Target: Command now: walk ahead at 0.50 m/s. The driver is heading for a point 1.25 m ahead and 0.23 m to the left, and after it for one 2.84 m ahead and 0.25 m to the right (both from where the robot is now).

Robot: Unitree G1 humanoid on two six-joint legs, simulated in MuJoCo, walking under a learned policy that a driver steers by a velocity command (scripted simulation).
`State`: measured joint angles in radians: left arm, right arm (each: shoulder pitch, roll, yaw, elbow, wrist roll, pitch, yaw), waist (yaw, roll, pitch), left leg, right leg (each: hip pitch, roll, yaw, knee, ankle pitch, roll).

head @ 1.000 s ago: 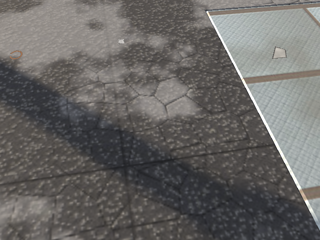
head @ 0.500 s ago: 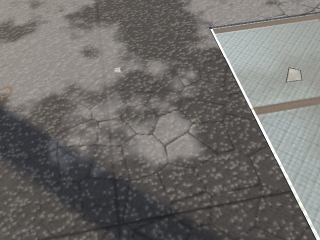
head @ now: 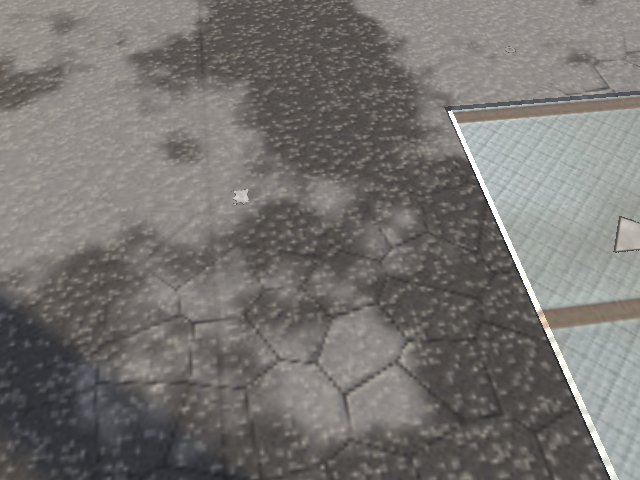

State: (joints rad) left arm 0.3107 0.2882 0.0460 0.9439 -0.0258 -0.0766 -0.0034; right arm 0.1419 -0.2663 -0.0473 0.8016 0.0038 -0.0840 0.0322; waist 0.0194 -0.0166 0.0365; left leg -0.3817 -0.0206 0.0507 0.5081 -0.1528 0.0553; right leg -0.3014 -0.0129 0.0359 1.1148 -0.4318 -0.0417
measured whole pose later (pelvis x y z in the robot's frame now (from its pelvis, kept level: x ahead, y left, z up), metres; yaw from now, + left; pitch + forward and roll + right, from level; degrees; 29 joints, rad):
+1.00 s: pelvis +0.56 -0.02 -0.01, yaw +0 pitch +2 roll -1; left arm 0.38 0.28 0.06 1.02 -0.01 -0.04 0.01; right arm 0.00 -0.25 -0.05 0.82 0.01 -0.09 0.04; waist 0.06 0.00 0.03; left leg -0.49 0.01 0.04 0.53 -0.07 0.07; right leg 0.03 0.00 -0.03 0.50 -0.44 -0.01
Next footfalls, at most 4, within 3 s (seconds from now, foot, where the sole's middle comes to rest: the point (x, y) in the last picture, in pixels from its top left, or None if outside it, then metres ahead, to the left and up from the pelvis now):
0.42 right None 0.41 -0.15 -0.77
0.98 left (298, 362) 0.72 0.08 -0.77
1.50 right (392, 260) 1.02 -0.15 -0.77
2.02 left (266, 204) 1.21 0.19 -0.77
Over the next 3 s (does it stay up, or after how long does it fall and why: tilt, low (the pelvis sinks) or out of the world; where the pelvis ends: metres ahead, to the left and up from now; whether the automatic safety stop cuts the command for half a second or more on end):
stays up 1.64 0.25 0.00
